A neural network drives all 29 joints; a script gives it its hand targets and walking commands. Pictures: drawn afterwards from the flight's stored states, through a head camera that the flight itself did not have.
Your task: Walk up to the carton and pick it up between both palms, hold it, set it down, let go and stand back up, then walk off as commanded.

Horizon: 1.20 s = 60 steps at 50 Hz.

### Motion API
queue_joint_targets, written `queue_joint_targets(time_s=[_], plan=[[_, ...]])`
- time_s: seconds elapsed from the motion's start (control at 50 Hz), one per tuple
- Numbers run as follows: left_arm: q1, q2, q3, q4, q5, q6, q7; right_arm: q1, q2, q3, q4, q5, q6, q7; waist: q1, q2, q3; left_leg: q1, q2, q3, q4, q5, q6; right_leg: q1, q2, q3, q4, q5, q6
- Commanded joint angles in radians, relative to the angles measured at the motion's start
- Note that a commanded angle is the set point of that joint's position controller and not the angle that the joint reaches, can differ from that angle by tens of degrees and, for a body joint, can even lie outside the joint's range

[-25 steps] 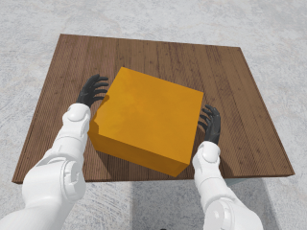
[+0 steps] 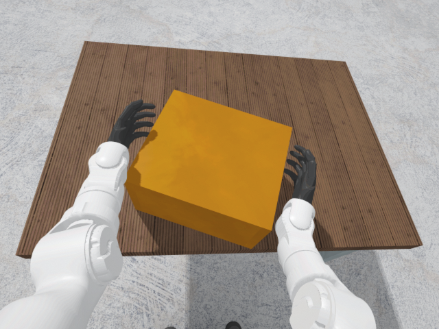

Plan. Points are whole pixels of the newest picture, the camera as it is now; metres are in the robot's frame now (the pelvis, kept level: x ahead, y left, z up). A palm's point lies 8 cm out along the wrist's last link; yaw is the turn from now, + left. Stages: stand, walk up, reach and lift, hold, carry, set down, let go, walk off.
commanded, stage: set down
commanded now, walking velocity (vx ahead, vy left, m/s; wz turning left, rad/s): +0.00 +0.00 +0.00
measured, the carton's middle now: (212, 169) +0.43 +0.00 -0.06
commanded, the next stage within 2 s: none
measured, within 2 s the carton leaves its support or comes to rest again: neither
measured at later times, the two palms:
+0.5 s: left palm (121, 139) +0.44 +0.18 +0.02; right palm (300, 195) +0.35 -0.17 -0.01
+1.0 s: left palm (114, 150) +0.42 +0.19 +0.01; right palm (299, 199) +0.34 -0.17 -0.02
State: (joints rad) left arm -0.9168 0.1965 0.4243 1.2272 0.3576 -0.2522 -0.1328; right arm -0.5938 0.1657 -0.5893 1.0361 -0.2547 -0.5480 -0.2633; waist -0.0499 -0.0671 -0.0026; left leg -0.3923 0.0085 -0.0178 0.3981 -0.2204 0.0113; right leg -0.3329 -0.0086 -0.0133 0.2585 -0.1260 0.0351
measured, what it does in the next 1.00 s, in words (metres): shifts its weight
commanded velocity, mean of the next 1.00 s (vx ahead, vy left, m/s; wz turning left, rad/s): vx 0.00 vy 0.00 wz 0.00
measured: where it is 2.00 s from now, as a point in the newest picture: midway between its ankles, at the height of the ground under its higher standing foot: outside the picture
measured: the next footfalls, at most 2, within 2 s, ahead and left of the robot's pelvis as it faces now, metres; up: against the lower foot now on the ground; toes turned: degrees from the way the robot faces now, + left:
none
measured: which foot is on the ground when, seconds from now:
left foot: down 0.00-1.00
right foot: down 0.00-1.00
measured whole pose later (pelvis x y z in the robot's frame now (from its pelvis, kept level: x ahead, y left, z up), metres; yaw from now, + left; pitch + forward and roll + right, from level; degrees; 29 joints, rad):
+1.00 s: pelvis -0.05 +0.03 -0.03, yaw -2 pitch +22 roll -5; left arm -1.12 0.31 -0.08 1.63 -0.24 -0.36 -0.09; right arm -0.86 -0.05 -0.22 1.43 0.06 -0.49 -0.27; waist -0.10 0.03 -0.18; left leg -0.82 0.01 -0.02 0.72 -0.28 0.02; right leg -0.73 0.00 -0.01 0.51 -0.17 0.06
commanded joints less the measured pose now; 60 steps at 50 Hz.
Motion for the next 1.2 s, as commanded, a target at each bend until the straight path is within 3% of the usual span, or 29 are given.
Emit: queue_joint_targets(time_s=[0.0, 0.02, 0.08, 0.12, 0.14, 0.18, 0.2, 0.24, 0.3, 0.34, 0.36, 0.38, 0.44, 0.48, 0.5, 0.52, 0.56, 0.6, 0.7, 0.76, 0.78, 0.8, 0.82, 0.9, 0.98, 1.02, 1.06, 1.12, 1.18], plan=[[-0.313, -0.542, -0.118, 0.153, 0.076, -0.06, -0.159, -0.371, 0.456, 0.199, 0.172, -0.256, -0.021, 0.137, -0.101, 0.158, -0.376, 0.088, 0.012, 0.072, 0.092, 0.417, -0.068, 0.124, 0.013, -0.073, 0.076, 0.34, -0.028], [-0.292, -0.536, -0.087, 0.182, 0.089, -0.05, -0.161, -0.389, 0.448, 0.206, 0.15, -0.252, -0.021, 0.146, -0.074, 0.148, -0.36, 0.097, 0.014, 0.076, 0.088, 0.422, -0.064, 0.118, 0.015, -0.075, 0.066, 0.306, -0.033], [-0.299, -0.543, -0.118, 0.162, 0.069, -0.063, -0.159, -0.375, 0.445, 0.198, 0.173, -0.255, -0.026, 0.138, -0.106, 0.158, -0.391, 0.101, 0.016, 0.072, 0.104, 0.447, -0.07, 0.094, 0.018, -0.081, 0.077, 0.327, -0.032], [-0.279, -0.53, -0.101, 0.166, 0.074, -0.06, -0.162, -0.35, 0.444, 0.196, 0.164, -0.262, -0.035, 0.131, -0.107, 0.141, -0.373, 0.081, 0.013, 0.071, 0.106, 0.415, -0.062, 0.103, 0.015, -0.068, 0.078, 0.352, -0.035], [-0.264, -0.537, -0.086, 0.196, 0.078, -0.048, -0.169, -0.357, 0.464, 0.212, 0.169, -0.254, -0.025, 0.134, -0.084, 0.116, -0.342, 0.043, 0.003, 0.084, 0.108, 0.392, -0.052, 0.12, 0.008, -0.062, 0.087, 0.379, -0.028], [-0.257, -0.536, -0.082, 0.188, 0.088, -0.053, -0.171, -0.346, 0.458, 0.212, 0.19, -0.248, -0.028, 0.135, -0.092, 0.132, -0.325, 0.023, 0.004, 0.075, 0.112, 0.382, -0.051, 0.109, 0.006, -0.058, 0.097, 0.366, -0.024], [-0.265, -0.517, -0.074, 0.19, 0.092, -0.052, -0.168, -0.357, 0.458, 0.222, 0.163, -0.243, -0.028, 0.132, -0.069, 0.123, -0.372, 0.046, 0.007, 0.081, 0.108, 0.384, -0.046, 0.129, 0.005, -0.057, 0.087, 0.38, -0.021], [-0.276, -0.527, -0.088, 0.184, 0.091, -0.051, -0.167, -0.343, 0.447, 0.185, 0.223, -0.248, -0.018, 0.131, -0.1, 0.129, -0.325, 0.056, 0.012, 0.072, 0.104, 0.377, -0.049, 0.091, 0.014, -0.072, 0.075, 0.307, -0.028], [-0.251, -0.523, -0.076, 0.195, 0.08, -0.055, -0.177, -0.357, 0.457, 0.22, 0.176, -0.25, -0.026, 0.128, -0.08, 0.107, -0.343, 0.021, 0.003, 0.087, 0.112, 0.365, -0.041, 0.109, 0.004, -0.06, 0.096, 0.369, -0.02], [-0.264, -0.5, -0.078, 0.179, 0.078, -0.06, -0.164, -0.347, 0.448, 0.214, 0.19, -0.232, -0.037, 0.131, -0.086, 0.143, -0.362, 0.045, 0.005, 0.076, 0.12, 0.412, -0.053, 0.103, 0.011, -0.065, 0.099, 0.35, -0.028], [-0.287, -0.376, -0.035, 0.213, 0.089, -0.064, -0.146, -0.34, 0.324, 0.175, 0.207, -0.239, -0.031, 0.129, -0.089, 0.14, -0.359, 0.057, 0.008, 0.076, 0.107, 0.397, -0.057, 0.081, 0.014, -0.065, 0.093, 0.32, -0.03], [-0.274, -0.261, -0.021, 0.215, 0.077, -0.058, -0.131, -0.317, 0.188, 0.15, 0.235, -0.21, -0.026, 0.112, -0.076, 0.161, -0.356, 0.053, 0.01, 0.083, 0.116, 0.392, -0.059, 0.075, 0.017, -0.058, 0.098, 0.31, -0.039], [-0.26, -0.069, -0.086, 0.117, -0.035, -0.079, -0.055, -0.288, -0.015, 0.123, 0.259, -0.115, -0.037, 0.046, -0.116, 0.173, -0.411, 0.053, 0.015, 0.069, 0.13, 0.393, -0.066, 0.04, 0.03, -0.061, 0.108, 0.301, -0.035], [-0.294, 0.014, -0.158, 0.13, -0.121, -0.073, -0.007, -0.324, -0.087, 0.179, 0.264, -0.006, -0.053, 0.011, -0.117, 0.183, -0.465, 0.035, 0.01, 0.064, 0.177, 0.423, -0.076, 0.01, 0.047, -0.055, 0.135, 0.334, -0.035], [-0.292, 0.05, -0.224, 0.152, -0.193, -0.071, 0.016, -0.341, -0.162, 0.194, 0.276, 0.057, -0.065, -0.007, -0.141, 0.194, -0.544, 0.046, 0.009, 0.058, 0.211, 0.467, -0.092, -0.04, 0.061, -0.056, 0.149, 0.38, -0.038], [-0.314, 0.079, -0.247, 0.145, -0.232, -0.075, 0.031, -0.357, -0.176, 0.231, 0.278, 0.113, -0.077, -0.016, -0.128, 0.207, -0.579, 0.029, 0.001, 0.061, 0.232, 0.464, -0.092, -0.032, 0.066, -0.052, 0.166, 0.385, -0.034], [-0.362, 0.124, -0.283, 0.204, -0.308, -0.092, 0.046, -0.408, -0.18, 0.294, 0.274, 0.208, -0.105, -0.027, -0.116, 0.167, -0.68, -0.035, -0.009, 0.054, 0.283, 0.475, -0.089, -0.028, 0.066, -0.039, 0.219, 0.486, -0.026], [-0.408, 0.144, -0.355, 0.238, -0.395, -0.113, 0.045, -0.449, -0.185, 0.336, 0.243, 0.271, -0.114, -0.04, -0.14, 0.129, -0.763, -0.077, -0.013, 0.053, 0.309, 0.452, -0.088, -0.028, 0.063, -0.037, 0.254, 0.541, -0.02], [-0.481, 0.179, -0.449, 0.34, -0.513, -0.139, 0.036, -0.519, -0.241, 0.432, 0.321, 0.379, -0.067, -0.029, -0.136, 0.131, -0.76, -0.036, -0.004, 0.039, 0.375, 0.508, -0.104, -0.14, 0.066, -0.048, 0.299, 0.453, -0.026], [-0.527, 0.19, -0.537, 0.332, -0.56, -0.154, 0.041, -0.569, -0.3, 0.407, 0.303, 0.389, -0.056, -0.03, -0.184, 0.163, -0.801, 0.028, 0.009, 0.026, 0.393, 0.488, -0.121, -0.269, 0.077, -0.078, 0.289, 0.33, -0.033], [-0.549, 0.209, -0.546, 0.338, -0.577, -0.161, 0.049, -0.611, -0.316, 0.409, 0.272, 0.391, -0.046, -0.022, -0.167, 0.164, -0.801, 0.005, 0.011, 0.034, 0.392, 0.481, -0.123, -0.283, 0.079, -0.08, 0.288, 0.308, -0.038], [-0.547, 0.199, -0.558, 0.35, -0.566, -0.156, 0.05, -0.587, -0.323, 0.407, 0.355, 0.404, -0.038, -0.01, -0.18, 0.198, -0.772, 0.028, 0.023, 0.017, 0.394, 0.522, -0.136, -0.333, 0.08, -0.081, 0.292, 0.279, -0.048], [-0.536, 0.217, -0.545, 0.372, -0.574, -0.152, 0.053, -0.598, -0.343, 0.428, 0.347, 0.413, -0.032, -0.006, -0.15, 0.179, -0.785, 0.019, 0.019, 0.02, 0.397, 0.517, -0.137, -0.316, 0.076, -0.072, 0.278, 0.269, -0.051], [-0.587, 0.264, -0.588, 0.417, -0.612, -0.16, 0.053, -0.633, -0.37, 0.404, 0.375, 0.413, 0.039, 0.0, -0.208, 0.15, -0.713, -0.099, 0.005, 0.021, 0.359, 0.262, -0.103, -0.329, 0.058, -0.07, 0.303, 0.153, -0.039], [-0.615, 0.261, -0.633, 0.391, -0.636, -0.174, 0.061, -0.655, -0.369, 0.408, 0.337, 0.426, 0.067, 0.012, -0.2, 0.201, -0.762, -0.103, 0.003, 0.01, 0.361, 0.214, -0.112, -0.381, 0.049, -0.081, 0.315, 0.1, -0.048], [-0.615, 0.29, -0.626, 0.391, -0.655, -0.183, 0.059, -0.655, -0.381, 0.399, 0.338, 0.416, 0.074, 0.01, -0.21, 0.179, -0.774, -0.13, -0.001, 0.013, 0.366, 0.204, -0.105, -0.357, 0.042, -0.077, 0.325, 0.105, -0.039], [-0.532, 0.292, -0.617, 0.352, -0.656, -0.188, 0.053, -0.576, -0.349, 0.446, 0.285, 0.435, 0.065, 0.013, -0.189, 0.175, -0.797, -0.096, -0.007, 0.014, 0.371, 0.232, -0.099, -0.334, 0.038, -0.074, 0.327, 0.137, -0.034], [-0.508, 0.292, -0.608, 0.327, -0.622, -0.178, 0.049, -0.522, -0.363, 0.442, 0.337, 0.455, 0.059, 0.014, -0.172, 0.25, -0.785, -0.056, -0.003, -0.002, 0.357, 0.249, -0.12, -0.36, 0.037, -0.073, 0.324, 0.124, -0.035], [-0.517, 0.309, -0.593, 0.328, -0.604, -0.179, 0.048, -0.542, -0.365, 0.431, 0.368, 0.451, 0.05, 0.01, -0.177, 0.261, -0.755, -0.067, -0.002, -0.004, 0.363, 0.244, -0.123, -0.389, 0.042, -0.079, 0.327, 0.09, -0.035]])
